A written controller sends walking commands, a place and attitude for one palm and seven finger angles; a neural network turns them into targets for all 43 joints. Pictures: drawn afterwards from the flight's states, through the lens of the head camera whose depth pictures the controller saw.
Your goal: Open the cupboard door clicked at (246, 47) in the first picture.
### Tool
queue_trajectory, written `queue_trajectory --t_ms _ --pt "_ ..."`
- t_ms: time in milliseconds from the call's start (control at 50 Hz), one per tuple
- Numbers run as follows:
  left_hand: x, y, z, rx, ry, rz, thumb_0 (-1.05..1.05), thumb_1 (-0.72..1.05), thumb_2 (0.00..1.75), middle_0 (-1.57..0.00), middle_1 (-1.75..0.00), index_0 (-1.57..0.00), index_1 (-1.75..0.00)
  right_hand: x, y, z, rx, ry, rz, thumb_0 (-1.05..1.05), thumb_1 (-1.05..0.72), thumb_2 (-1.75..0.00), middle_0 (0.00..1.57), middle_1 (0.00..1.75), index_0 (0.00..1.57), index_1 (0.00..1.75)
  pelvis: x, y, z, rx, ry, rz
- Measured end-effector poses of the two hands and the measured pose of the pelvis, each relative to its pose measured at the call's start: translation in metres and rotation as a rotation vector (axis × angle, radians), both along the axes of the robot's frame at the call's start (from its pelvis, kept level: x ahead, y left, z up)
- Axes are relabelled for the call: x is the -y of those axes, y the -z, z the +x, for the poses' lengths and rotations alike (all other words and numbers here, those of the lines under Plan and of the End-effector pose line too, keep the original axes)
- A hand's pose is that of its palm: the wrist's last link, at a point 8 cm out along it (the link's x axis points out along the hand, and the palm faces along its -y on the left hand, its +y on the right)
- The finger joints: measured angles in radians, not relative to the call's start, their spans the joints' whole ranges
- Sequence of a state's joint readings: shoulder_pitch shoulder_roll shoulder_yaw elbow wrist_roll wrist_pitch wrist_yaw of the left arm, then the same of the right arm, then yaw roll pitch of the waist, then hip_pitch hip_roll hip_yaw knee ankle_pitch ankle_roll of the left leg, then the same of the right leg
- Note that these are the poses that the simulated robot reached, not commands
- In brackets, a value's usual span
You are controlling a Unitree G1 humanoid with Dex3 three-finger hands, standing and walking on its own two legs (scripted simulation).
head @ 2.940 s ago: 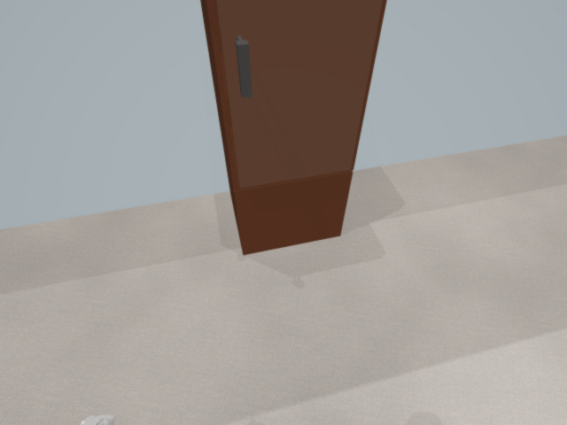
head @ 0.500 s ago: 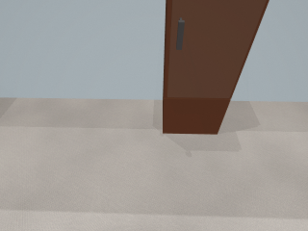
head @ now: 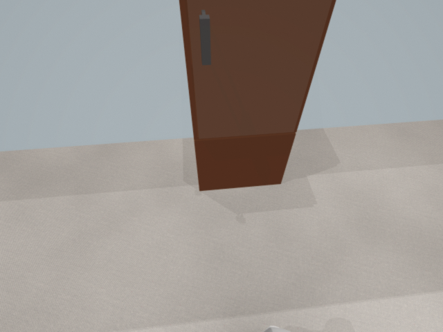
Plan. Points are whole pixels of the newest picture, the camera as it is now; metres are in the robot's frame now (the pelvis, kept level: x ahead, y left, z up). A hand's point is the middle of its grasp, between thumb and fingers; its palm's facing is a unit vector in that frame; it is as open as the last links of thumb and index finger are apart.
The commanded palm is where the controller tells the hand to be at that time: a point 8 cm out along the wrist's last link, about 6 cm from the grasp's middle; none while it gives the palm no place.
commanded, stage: take the last steps up to it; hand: left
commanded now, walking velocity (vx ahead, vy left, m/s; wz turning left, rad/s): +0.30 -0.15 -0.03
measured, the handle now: (204, 37) +0.85 +0.07 +0.11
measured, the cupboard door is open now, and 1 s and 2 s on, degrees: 0 0 0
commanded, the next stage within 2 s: come to a stop and stand still in 0.66 s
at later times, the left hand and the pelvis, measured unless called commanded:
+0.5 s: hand (160, 323) +0.17 +0.14 -0.17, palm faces +0.02 -1.00 -0.09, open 7.4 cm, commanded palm none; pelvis +0.17 -0.03 +0.02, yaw -1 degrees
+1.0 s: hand (212, 211) +0.43 +0.04 -0.14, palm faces +0.00 -0.97 -0.23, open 7.3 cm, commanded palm none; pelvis +0.32 -0.14 +0.01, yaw +0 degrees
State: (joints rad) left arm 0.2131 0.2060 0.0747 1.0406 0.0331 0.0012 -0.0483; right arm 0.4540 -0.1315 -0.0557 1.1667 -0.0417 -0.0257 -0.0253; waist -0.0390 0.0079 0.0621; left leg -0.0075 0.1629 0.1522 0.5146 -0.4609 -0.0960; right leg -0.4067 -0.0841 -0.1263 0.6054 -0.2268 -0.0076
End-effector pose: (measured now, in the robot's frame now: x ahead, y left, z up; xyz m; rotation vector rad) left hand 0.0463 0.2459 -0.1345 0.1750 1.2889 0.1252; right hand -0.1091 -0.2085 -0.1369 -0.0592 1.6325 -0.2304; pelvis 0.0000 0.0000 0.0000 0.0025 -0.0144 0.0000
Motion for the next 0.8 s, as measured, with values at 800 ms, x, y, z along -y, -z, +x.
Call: queue_trajectory --t_ms 800 --pt "0.116 0.0 0.305 -0.033 0.073 -0.011 0.01 0.92 0.9 -0.2 -0.29 -0.2 -0.3 0.093 -0.014 0.266 -0.044 0.073 0.002 0.0 -0.91 -0.9 0.2 0.3 0.2 0.3 0.106 -0.007 0.288 -0.013 0.033 0.005"
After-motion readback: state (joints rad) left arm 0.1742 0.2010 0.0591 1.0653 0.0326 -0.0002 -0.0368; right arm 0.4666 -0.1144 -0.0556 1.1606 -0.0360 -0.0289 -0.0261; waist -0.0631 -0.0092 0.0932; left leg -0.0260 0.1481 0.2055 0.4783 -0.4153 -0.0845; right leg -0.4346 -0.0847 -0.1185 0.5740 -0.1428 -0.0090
